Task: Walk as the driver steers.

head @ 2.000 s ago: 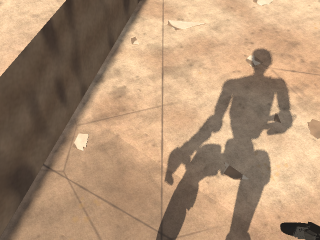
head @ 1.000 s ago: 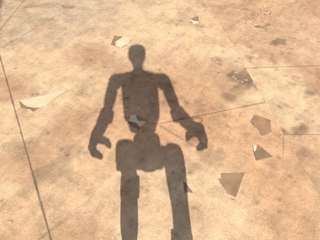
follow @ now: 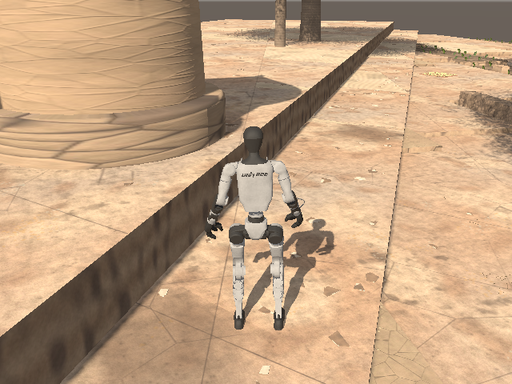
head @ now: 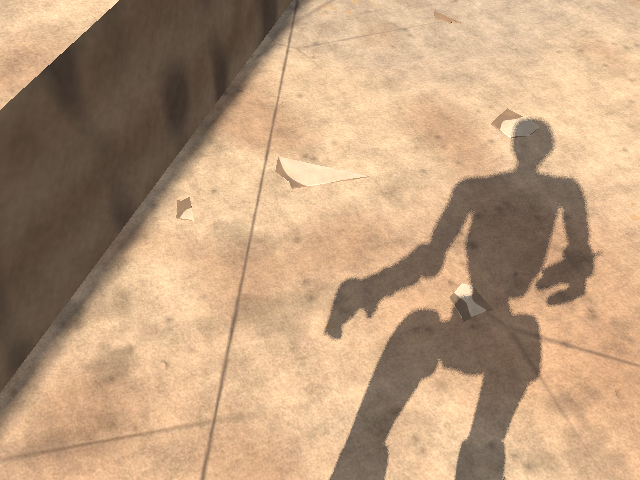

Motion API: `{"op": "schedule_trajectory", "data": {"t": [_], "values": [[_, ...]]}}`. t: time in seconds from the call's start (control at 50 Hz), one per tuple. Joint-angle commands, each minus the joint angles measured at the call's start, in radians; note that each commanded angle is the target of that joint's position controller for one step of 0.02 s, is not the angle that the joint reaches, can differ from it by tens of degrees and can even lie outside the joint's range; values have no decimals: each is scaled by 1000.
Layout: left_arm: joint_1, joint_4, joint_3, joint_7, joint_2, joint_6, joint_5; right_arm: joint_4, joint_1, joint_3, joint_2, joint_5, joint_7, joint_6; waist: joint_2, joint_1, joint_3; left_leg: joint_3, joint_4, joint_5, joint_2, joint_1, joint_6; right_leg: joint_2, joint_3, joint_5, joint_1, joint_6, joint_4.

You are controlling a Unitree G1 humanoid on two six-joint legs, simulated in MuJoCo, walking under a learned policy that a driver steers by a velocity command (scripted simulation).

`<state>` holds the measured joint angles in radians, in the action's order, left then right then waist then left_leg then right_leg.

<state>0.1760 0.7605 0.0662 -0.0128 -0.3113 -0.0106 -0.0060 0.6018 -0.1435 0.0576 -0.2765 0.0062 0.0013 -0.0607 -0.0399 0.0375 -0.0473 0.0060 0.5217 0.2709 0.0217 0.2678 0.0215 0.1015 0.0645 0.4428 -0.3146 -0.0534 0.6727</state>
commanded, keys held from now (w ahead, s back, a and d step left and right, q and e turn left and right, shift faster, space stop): e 0.16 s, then w+e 0.70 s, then w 0.14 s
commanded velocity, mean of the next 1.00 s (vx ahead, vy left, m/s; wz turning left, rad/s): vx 0.30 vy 0.00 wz -0.40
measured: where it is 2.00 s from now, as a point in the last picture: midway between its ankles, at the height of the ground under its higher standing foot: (483, 343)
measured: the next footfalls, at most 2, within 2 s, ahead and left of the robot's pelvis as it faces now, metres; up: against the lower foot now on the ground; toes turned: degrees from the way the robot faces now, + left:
right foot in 0.44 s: +0.04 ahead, -0.14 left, +0.00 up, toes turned -15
left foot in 0.90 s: +0.45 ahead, -0.06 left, +0.00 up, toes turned -29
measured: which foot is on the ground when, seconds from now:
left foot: down 0.00-0.44, up 0.46-0.88, down 0.90-1.00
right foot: up 0.00-0.42, down 0.44-0.90, up 0.92-1.00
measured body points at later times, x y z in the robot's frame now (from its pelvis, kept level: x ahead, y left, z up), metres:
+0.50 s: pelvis +0.04 -0.05 +0.00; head +0.05 -0.08 +0.45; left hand +0.19 +0.22 -0.10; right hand +0.10 -0.36 -0.12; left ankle +0.00 +0.11 -0.69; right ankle +0.00 -0.13 -0.73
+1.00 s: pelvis +0.30 -0.11 +0.00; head +0.33 -0.13 +0.44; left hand +0.47 +0.13 -0.12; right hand +0.34 -0.42 -0.10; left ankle +0.42 -0.04 -0.73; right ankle +0.09 -0.15 -0.64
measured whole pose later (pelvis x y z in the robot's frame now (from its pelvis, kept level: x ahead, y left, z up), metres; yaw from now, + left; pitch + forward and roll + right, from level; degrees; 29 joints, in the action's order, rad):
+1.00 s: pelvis +0.30 -0.11 +0.00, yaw -29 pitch +2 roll +2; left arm 0.37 0.76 0.06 -0.02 -0.30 0.03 0.03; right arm 0.73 -0.10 0.06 -0.28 0.00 -0.04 0.11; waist -0.03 0.03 -0.05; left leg 0.03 0.50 0.15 0.05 0.39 0.03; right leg -0.02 -0.13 0.44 -0.29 0.02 1.17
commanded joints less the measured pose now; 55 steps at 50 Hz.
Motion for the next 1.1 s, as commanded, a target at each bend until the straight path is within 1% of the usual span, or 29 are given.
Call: {"op": "schedule_trajectory", "data": {"t": [0.02, 0.06, 0.1, 0.16, 0.22, 0.26, 0.36, 0.4, 0.42, 0.44, 0.46, 0.48, 0.5, 0.52, 0.56, 0.62, 0.68, 0.78, 0.84, 0.88, 0.9, 0.92, 0.94, 0.96, 0.98, 1.0, 1.02, 1.06, 1.1], "values": [[-24, -62, 15, 3, -96, 13, 10, -34, -32, 10, -84, 39, 2, 47, 204, -51, 172, -286, -173, -525, -329, -197, 258, 2, -102, 174, -152, -33, 250], [8, -20, 22, -7, -101, -6, 9, -11, 35, 10, -88, 24, 2, 67, 203, -34, 119, -199, -182, -468, -269, -159, 191, 0, -114, 77, -147, -41, 246], [49, 1, 23, -9, -96, -15, 14, 10, 65, 10, -90, 25, 9, 73, 188, -12, 102, -124, -178, -532, -242, -99, 181, -22, -116, 8, -74, -50, 243], [26, -16, 21, -11, -95, -19, 25, 29, 60, 26, -124, 15, 24, 57, 181, -39, 85, -111, -168, -489, -263, -132, 206, -37, -82, 10, -100, -49, 216], [-25, -51, 14, -9, -86, -23, 31, 62, -14, 47, -163, -3, 32, 47, 174, -97, 53, -211, -285, 67, -328, -174, 232, -22, -60, 22, -199, -17, 212], [-50, -71, 14, -3, -85, -15, 30, 79, -27, 51, -163, -12, 31, 60, 171, -100, 9, -260, -341, 236, -359, -196, 226, -7, -68, 36, -256, 15, 192], [23, -46, 13, 29, -63, 10, 38, 84, 33, 64, -176, -30, 6, 89, 144, -39, 15, -123, -352, 184, -325, -139, 177, -18, -9, -23, -75, 96, 8], [123, 1, 17, 37, -54, 14, 37, 87, 68, 65, -173, -42, -3, 88, 115, 22, 37, -27, -261, 200, -282, -45, 139, -69, 57, -144, 114, 121, -134], [204, 38, 28, 34, -69, 15, 36, 90, 68, 58, -143, -38, -5, 90, 82, 51, 53, 30, -154, 207, -242, 30, 108, -104, 66, -142, 235, 136, -166], [317, 66, 52, 25, -128, 17, 41, 81, 89, 38, -80, -21, -10, 97, -51, 90, 76, 135, 126, 154, -170, 171, 46, -28, -91, -80, 387, 189, -237], [371, 38, 83, 20, -283, 35, 32, 1, 158, 17, -22, 2, -11, 112, -304, 95, 64, 146, 510, 314, 5, 517, -43, 230, -664, 84, 495, 368, -416], [324, 5, 64, 30, -236, 62, 17, -8, 184, 28, -80, -27, -17, 140, -175, 94, 67, -50, 643, 344, -5, 637, -28, 296, -832, 219, 482, 449, -519], [255, -16, 47, 30, -179, 80, 15, 1, 160, 37, -125, -52, -29, 159, -133, 54, -1, -78, 646, 239, -59, 675, -5, 275, -746, 192, 456, 414, -524], [217, -29, 35, 28, -139, 88, 21, 28, 127, 43, -148, -41, -33, 171, -79, 27, -27, -71, 613, 137, -88, 657, 4, 226, -635, 92, 434, 368, -503], [183, -44, 22, 17, -119, 82, 23, 50, 122, 50, -157, 1, -30, 180, -42, 3, -26, -62, 485, 0, -107, 571, -11, 153, -477, -161, 383, 307, -495], [215, -50, 25, -4, -134, 78, 21, 47, 150, 37, -108, -2, -33, 174, -33, 2, -10, -29, 330, -152, -64, 493, -55, 94, -356, -395, 339, 284, -500], [239, -48, 32, -19, -146, 72, 22, 21, 234, 19, -66, -11, -38, 173, -55, 25, -33, -11, 124, -295, -20, 382, -77, 41, -286, -414, 233, 253, -500], [286, -27, 43, -25, -152, 64, 38, -19, 313, 18, -83, -23, -53, 183, -74, 42, -56, -48, -26, -358, -9, 296, -57, 79, -350, -401, 232, 232, -460], [261, -32, 54, -30, -161, 51, 34, -2, 233, 35, -128, -23, -49, 192, -108, -6, -18, -46, -41, -258, -4, 204, -21, 105, -381, -591, 299, 206, -364], [228, -52, 43, -23, -134, 43, 18, 52, 0, 67, -189, -19, -32, 192, -111, -125, 159, -15, -49, -250, -5, -135, 38, 21, -323, -823, 250, 156, -78], [236, -77, 17, -19, -67, 44, -4, 68, -176, 73, -239, 4, -23, 187, -12, -182, 340, -211, 2, -146, -186, -456, 107, -45, -297, -583, 69, 128, 213], [432, -88, -15, -11, 55, 57, 31, 114, -231, 84, -297, 12, -36, 181, 392, -66, 493, -761, -142, 102, -427, -751, 280, -198, -250, 135, -283, 65, 561], [399, -45, 2, -12, -64, 62, 58, 116, -215, 59, -179, -9, -41, 183, 292, -106, 403, -825, -243, 283, -399, -678, 256, -139, -288, 108, -378, 65, 664], [259, -70, 18, -9, -125, 65, 62, 110, -145, 45, -126, -16, -34, 178, 199, -123, 234, -633, -251, 240, -359, -527, 218, -99, -250, 23, -415, 68, 667], [176, -90, 16, -12, -124, 70, 44, 111, -93, 39, -117, -9, -31, 172, 101, -106, 153, -509, -257, 102, -323, -382, 199, -58, -218, -42, -383, 73, 636], [120, -106, 18, -9, -115, 76, 25, 120, -68, 34, -102, 1, -30, 169, 81, -90, 95, -421, -274, -21, -289, -264, 198, -32, -209, -77, -357, 77, 582], [116, -115, 16, -3, -97, 78, 23, 128, -62, 28, -96, 12, -27, 171, 104, -60, 81, -371, -296, -91, -260, -193, 202, -10, -206, -98, -309, 83, 546], [131, -119, 3, 4, -50, 79, 21, 144, -67, 25, -93, -3, -25, 175, 128, -30, 71, -333, -337, -153, -243, -141, 232, 6, -177, -86, -284, 78, 453], [71, -145, -14, 9, -21, 83, 6, 155, -75, 31, -128, -24, -21, 175, 118, -30, 28, -298, -377, -187, -249, -81, 255, 17, -142, -88, -293, 57, 304]]}}
Keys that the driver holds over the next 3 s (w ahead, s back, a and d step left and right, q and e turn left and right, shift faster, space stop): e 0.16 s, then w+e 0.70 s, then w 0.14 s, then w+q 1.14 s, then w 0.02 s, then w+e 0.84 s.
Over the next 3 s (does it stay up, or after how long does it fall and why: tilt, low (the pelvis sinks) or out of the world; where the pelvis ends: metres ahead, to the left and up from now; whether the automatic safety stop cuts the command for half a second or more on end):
stays up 1.35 -0.31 0.01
